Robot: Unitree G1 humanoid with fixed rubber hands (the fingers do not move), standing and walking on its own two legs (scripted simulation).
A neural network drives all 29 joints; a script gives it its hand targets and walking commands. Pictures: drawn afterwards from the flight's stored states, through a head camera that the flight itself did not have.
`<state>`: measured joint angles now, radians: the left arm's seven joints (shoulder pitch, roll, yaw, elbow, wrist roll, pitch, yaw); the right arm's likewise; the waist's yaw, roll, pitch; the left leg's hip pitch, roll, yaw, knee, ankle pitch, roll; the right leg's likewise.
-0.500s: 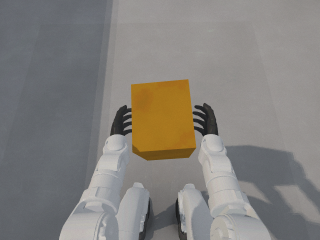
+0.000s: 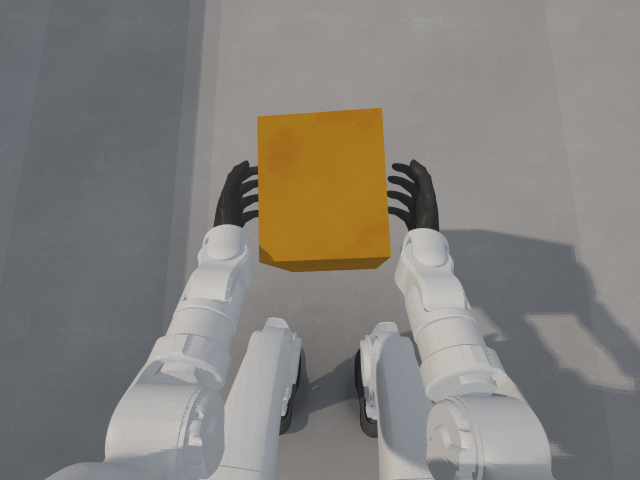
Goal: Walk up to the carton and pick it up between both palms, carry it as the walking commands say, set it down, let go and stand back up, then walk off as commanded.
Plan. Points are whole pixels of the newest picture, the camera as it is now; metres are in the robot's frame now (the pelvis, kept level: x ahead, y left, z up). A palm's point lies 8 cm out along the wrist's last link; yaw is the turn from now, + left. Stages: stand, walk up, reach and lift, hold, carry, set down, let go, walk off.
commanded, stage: set down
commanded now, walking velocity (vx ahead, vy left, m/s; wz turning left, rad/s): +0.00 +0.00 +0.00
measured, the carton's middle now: (327, 206) +0.45 +0.01 -0.17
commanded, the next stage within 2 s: none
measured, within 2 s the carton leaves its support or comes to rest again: neither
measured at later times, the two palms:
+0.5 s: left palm (242, 211) +0.44 +0.14 -0.18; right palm (403, 211) +0.45 -0.10 -0.17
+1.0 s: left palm (254, 212) +0.46 +0.14 -0.26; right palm (394, 213) +0.47 -0.10 -0.25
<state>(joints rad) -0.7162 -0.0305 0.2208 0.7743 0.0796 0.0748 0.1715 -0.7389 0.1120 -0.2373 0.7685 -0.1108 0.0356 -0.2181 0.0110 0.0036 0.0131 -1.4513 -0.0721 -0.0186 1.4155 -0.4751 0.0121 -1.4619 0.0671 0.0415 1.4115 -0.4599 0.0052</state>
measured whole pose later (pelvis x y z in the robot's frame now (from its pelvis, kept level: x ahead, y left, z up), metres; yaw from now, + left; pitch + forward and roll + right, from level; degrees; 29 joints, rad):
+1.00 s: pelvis -0.03 +0.00 -0.15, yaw +1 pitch +38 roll -1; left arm -1.12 0.04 0.34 0.84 0.15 0.23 0.13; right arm -1.12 0.08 -0.44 0.76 -0.16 0.20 -0.20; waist 0.01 -0.01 0.07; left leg -2.03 -0.10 -0.03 1.91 -0.54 -0.02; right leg -2.03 0.12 0.03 1.90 -0.54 0.04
